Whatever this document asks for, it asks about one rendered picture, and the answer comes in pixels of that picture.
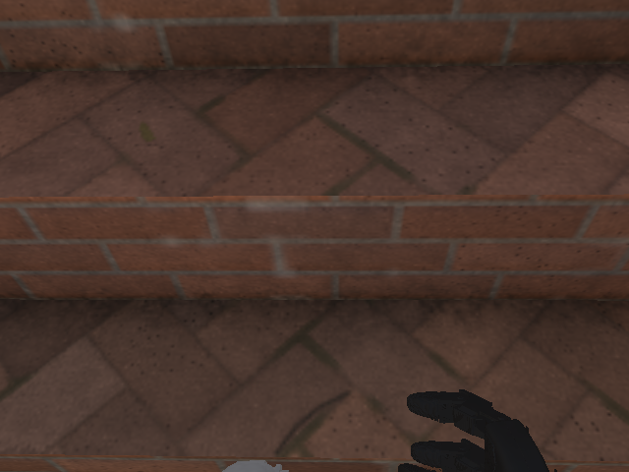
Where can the right robot hand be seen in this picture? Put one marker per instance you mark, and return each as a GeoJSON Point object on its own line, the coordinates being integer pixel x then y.
{"type": "Point", "coordinates": [508, 444]}

